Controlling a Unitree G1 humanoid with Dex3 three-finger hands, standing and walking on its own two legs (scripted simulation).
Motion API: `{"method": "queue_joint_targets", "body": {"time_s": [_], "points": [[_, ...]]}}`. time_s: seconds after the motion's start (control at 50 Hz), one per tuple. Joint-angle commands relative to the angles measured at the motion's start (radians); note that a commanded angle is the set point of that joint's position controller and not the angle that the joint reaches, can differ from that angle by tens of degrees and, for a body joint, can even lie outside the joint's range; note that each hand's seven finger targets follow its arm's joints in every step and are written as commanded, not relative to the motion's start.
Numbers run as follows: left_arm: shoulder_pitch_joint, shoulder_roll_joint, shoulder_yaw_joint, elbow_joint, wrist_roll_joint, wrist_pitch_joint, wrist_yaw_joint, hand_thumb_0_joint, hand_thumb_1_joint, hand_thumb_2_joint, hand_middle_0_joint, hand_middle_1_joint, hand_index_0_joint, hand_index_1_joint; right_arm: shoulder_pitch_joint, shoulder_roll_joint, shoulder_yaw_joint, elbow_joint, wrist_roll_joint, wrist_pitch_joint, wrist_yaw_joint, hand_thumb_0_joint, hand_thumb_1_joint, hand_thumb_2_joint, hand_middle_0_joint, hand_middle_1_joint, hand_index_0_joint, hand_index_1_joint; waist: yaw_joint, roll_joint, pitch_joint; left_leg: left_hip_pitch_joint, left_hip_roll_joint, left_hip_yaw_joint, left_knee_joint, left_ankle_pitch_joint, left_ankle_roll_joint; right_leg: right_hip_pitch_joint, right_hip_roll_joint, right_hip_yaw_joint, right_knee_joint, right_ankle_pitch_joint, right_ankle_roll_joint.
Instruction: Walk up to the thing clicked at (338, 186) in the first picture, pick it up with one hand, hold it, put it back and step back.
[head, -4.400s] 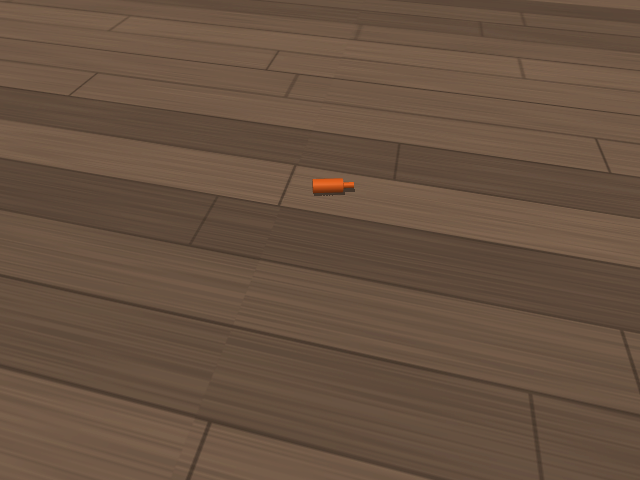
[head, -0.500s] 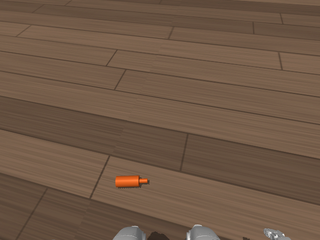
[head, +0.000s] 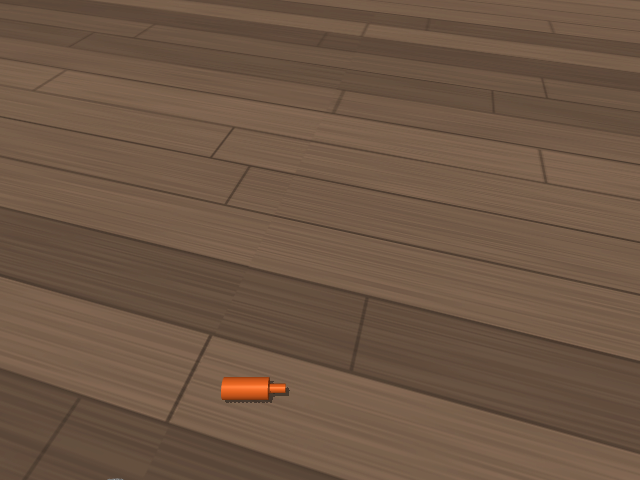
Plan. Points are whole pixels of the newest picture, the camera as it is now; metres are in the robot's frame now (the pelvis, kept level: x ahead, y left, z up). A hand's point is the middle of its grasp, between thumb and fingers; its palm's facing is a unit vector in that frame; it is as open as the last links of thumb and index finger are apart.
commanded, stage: walk up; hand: left
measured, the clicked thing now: (254, 388) +0.49 +0.19 -0.74
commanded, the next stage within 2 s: none
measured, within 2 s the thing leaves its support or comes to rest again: neither
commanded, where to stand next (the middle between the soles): +0.09 +0.01 m, yaw -1 degrees
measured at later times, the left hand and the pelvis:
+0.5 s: hand out of the picture +0.09 +0.25 -0.15, palm faces +0.02 -0.94 -0.35, open 7.4 cm; pelvis +0.02 -0.01 +0.01, yaw +1 degrees
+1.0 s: hand out of the picture +0.08 +0.31 -0.16, palm faces +0.03 -0.93 -0.37, open 7.4 cm; pelvis +0.05 +0.03 -0.01, yaw +2 degrees
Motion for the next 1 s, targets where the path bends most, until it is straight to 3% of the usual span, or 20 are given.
{"method": "queue_joint_targets", "body": {"time_s": [0.0, 0.2, 0.3, 0.4, 0.7, 0.72, 0.74, 0.76, 0.78, 0.8, 0.82, 0.84, 0.86, 0.88, 0.9, 0.92, 0.94, 0.96, 0.98], "points": [[-0.064, 0.212, 0.037, -0.037, -0.003, -0.030, 0.008, 0.000, 0.900, 0.900, -0.200, -0.300, -0.200, -0.300, -0.070, -0.225, -0.043, -0.047, 0.007, -0.025, -0.019, 0.000, -0.900, -0.900, 0.200, 0.300, 0.200, 0.300, 0.003, 0.044, -0.067, -0.048, 0.102, -0.112, -0.152, 0.014, 0.048, 0.090, -0.087, 0.106, -0.115, -0.033, -0.036], [-0.058, 0.209, 0.044, -0.021, 0.003, -0.032, 0.011, 0.000, 0.900, 0.900, -0.200, -0.300, -0.200, -0.300, -0.086, -0.220, -0.047, -0.043, 0.007, -0.019, -0.019, 0.000, -0.900, -0.900, 0.200, 0.300, 0.200, 0.300, 0.001, 0.004, -0.104, 0.031, 0.100, -0.091, -0.146, 0.120, 0.043, 0.096, -0.101, 0.102, -0.138, 0.049, -0.026], [-0.064, 0.206, 0.048, -0.022, 0.005, -0.030, 0.013, 0.000, 0.900, 0.900, -0.200, -0.300, -0.200, -0.300, -0.080, -0.213, -0.049, -0.039, 0.006, -0.015, -0.019, 0.000, -0.900, -0.900, 0.200, 0.300, 0.200, 0.300, -0.001, -0.004, -0.091, 0.022, 0.096, -0.091, -0.155, 0.107, 0.039, 0.099, -0.103, 0.104, -0.149, 0.017, -0.027], [-0.061, 0.201, 0.051, -0.028, 0.005, -0.030, 0.014, 0.000, 0.900, 0.900, -0.200, -0.300, -0.200, -0.300, -0.077, -0.212, -0.051, -0.040, 0.005, -0.016, -0.020, 0.000, -0.900, -0.900, 0.200, 0.300, 0.200, 0.300, -0.001, 0.005, -0.108, 0.033, 0.101, -0.089, -0.159, 0.145, 0.036, 0.118, -0.102, 0.097, -0.136, 0.074, -0.026], [-0.067, 0.196, 0.056, -0.042, 0.007, -0.024, 0.017, 0.000, 0.900, 0.900, -0.200, -0.300, -0.200, -0.300, -0.065, -0.207, -0.053, -0.047, 0.003, -0.016, -0.023, 0.000, -0.900, -0.900, 0.200, 0.300, 0.200, 0.300, -0.002, 0.016, -0.103, 0.025, 0.101, -0.084, -0.167, 0.176, 0.034, 0.147, -0.094, 0.084, -0.125, 0.108, -0.024], [0.014, 0.255, 0.080, -0.065, 0.026, -0.032, 0.009, 0.000, 0.900, 0.900, -0.200, -0.300, -0.200, -0.300, 0.006, -0.277, -0.090, -0.082, -0.019, -0.013, -0.006, 0.000, -0.900, -0.900, 0.200, 0.300, 0.200, 0.300, -0.004, 0.041, -0.162, 0.006, 0.044, -0.039, -0.100, -0.251, 0.077, 0.190, -0.046, 0.068, -0.090, -0.337, -0.063], [0.054, 0.271, 0.088, -0.063, 0.036, -0.032, 0.006, 0.000, 0.900, 0.900, -0.200, -0.300, -0.200, -0.300, 0.007, -0.276, -0.096, -0.088, -0.029, -0.008, 0.002, 0.000, -0.900, -0.900, 0.200, 0.300, 0.200, 0.300, 0.015, 0.046, -0.095, -0.107, 0.037, -0.058, -0.082, -0.428, 0.080, 0.156, -0.074, 0.128, -0.097, -0.515, -0.087], [0.083, 0.288, 0.101, -0.068, 0.041, -0.031, 0.005, 0.000, 0.900, 0.900, -0.200, -0.300, -0.200, -0.300, -0.014, -0.267, -0.095, -0.108, -0.035, -0.003, 0.007, 0.000, -0.900, -0.900, 0.200, 0.300, 0.200, 0.300, 0.034, 0.016, -0.005, -0.235, 0.028, -0.064, -0.052, -0.487, 0.080, 0.131, -0.107, 0.194, -0.122, -0.627, -0.109], [0.102, 0.295, 0.110, -0.084, 0.043, -0.032, 0.006, 0.000, 0.900, 0.900, -0.200, -0.300, -0.200, -0.300, -0.040, -0.235, -0.091, -0.136, -0.036, 0.000, 0.016, 0.000, -0.900, -0.900, 0.200, 0.300, 0.200, 0.300, 0.050, -0.059, 0.066, -0.348, 0.018, -0.042, 0.028, -0.377, 0.072, 0.166, -0.162, 0.265, -0.172, -0.628, -0.137], [0.126, 0.309, 0.119, -0.095, 0.044, -0.039, 0.011, 0.000, 0.900, 0.900, -0.200, -0.300, -0.200, -0.300, -0.038, -0.203, -0.090, -0.149, -0.038, -0.004, 0.020, 0.000, -0.900, -0.900, 0.200, 0.300, 0.200, 0.300, 0.063, -0.150, 0.065, -0.390, 0.013, 0.007, 0.165, -0.219, 0.051, 0.217, -0.257, 0.361, -0.256, -0.576, -0.190], [0.156, 0.321, 0.126, -0.112, 0.048, -0.048, 0.014, 0.000, 0.900, 0.900, -0.200, -0.300, -0.200, -0.300, -0.060, -0.217, -0.097, -0.172, -0.044, -0.010, 0.020, 0.000, -0.900, -0.900, 0.200, 0.300, 0.200, 0.300, 0.078, -0.148, 0.050, -0.434, 0.052, -0.044, 0.242, -0.204, 0.050, 0.267, -0.325, 0.418, -0.263, -0.394, -0.250], [0.178, 0.321, 0.127, -0.120, 0.048, -0.053, 0.016, 0.000, 0.900, 0.900, -0.200, -0.300, -0.200, -0.300, -0.058, -0.231, -0.106, -0.187, -0.046, -0.015, 0.021, 0.000, -0.900, -0.900, 0.200, 0.300, 0.200, 0.300, 0.075, -0.116, 0.005, -0.420, 0.075, -0.082, 0.274, -0.214, 0.054, 0.290, -0.334, 0.417, -0.244, -0.292, -0.264], [0.166, 0.318, 0.129, -0.135, 0.045, -0.055, 0.014, 0.000, 0.900, 0.900, -0.200, -0.300, -0.200, -0.300, -0.041, -0.237, -0.112, -0.196, -0.045, -0.016, 0.027, 0.000, -0.900, -0.900, 0.200, 0.300, 0.200, 0.300, 0.062, -0.093, -0.034, -0.370, 0.080, -0.087, 0.288, -0.235, 0.055, 0.252, -0.308, 0.373, -0.247, -0.367, -0.250], [0.105, 0.322, 0.128, -0.162, 0.049, -0.050, 0.011, 0.000, 0.900, 0.900, -0.200, -0.300, -0.200, -0.300, 0.000, -0.230, -0.114, -0.192, -0.039, -0.018, 0.034, 0.000, -0.900, -0.900, 0.200, 0.300, 0.200, 0.300, 0.028, -0.122, -0.038, -0.300, 0.078, -0.074, 0.245, -0.268, 0.056, 0.168, -0.287, 0.319, -0.243, -0.436, -0.240], [0.009, 0.312, 0.120, -0.191, 0.048, -0.043, 0.006, 0.000, 0.900, 0.900, -0.200, -0.300, -0.200, -0.300, 0.066, -0.211, -0.113, -0.167, -0.030, -0.022, 0.031, 0.000, -0.900, -0.900, 0.200, 0.300, 0.200, 0.300, -0.017, -0.173, -0.023, -0.196, 0.077, -0.050, 0.163, -0.232, 0.055, 0.064, -0.262, 0.253, -0.217, -0.426, -0.217], [-0.067, 0.269, 0.101, -0.214, 0.037, -0.029, 0.000, 0.000, 0.900, 0.900, -0.200, -0.300, -0.200, -0.300, 0.149, -0.192, -0.112, -0.121, -0.025, -0.031, 0.022, 0.000, -0.900, -0.900, 0.200, 0.300, 0.200, 0.300, -0.071, -0.151, -0.026, -0.007, 0.042, 0.000, 0.027, -0.075, 0.044, -0.076, -0.194, 0.148, -0.143, -0.349, -0.174], [-0.075, 0.190, 0.073, -0.220, 0.019, -0.012, -0.002, 0.000, 0.900, 0.900, -0.200, -0.300, -0.200, -0.300, 0.165, -0.200, -0.116, -0.093, -0.029, -0.038, 0.008, 0.000, -0.900, -0.900, 0.200, 0.300, 0.200, 0.300, -0.079, -0.050, -0.012, 0.132, 0.007, 0.003, -0.035, 0.075, 0.016, -0.207, -0.111, 0.056, -0.006, -0.193, -0.116], [-0.038, 0.120, 0.053, -0.217, 0.000, 0.000, 0.000, 0.000, 0.900, 0.900, -0.200, -0.300, -0.200, -0.300, 0.150, -0.240, -0.119, -0.104, -0.038, -0.045, -0.010, 0.000, -0.900, -0.900, 0.200, 0.300, 0.200, 0.300, -0.066, 0.102, -0.004, 0.107, 0.119, -0.157, -0.166, 0.156, 0.018, -0.220, -0.020, -0.025, 0.146, -0.087, -0.061], [0.021, 0.122, 0.053, -0.203, -0.009, 0.016, 0.006, 0.000, 0.900, 0.900, -0.200, -0.300, -0.200, -0.300, 0.097, -0.325, -0.121, -0.143, -0.035, -0.055, -0.024, 0.000, -0.900, -0.900, 0.200, 0.300, 0.200, 0.300, -0.041, 0.209, -0.019, -0.007, 0.294, -0.404, -0.248, 0.113, 0.105, -0.175, 0.053, 0.058, 0.196, -0.294, -0.027]]}}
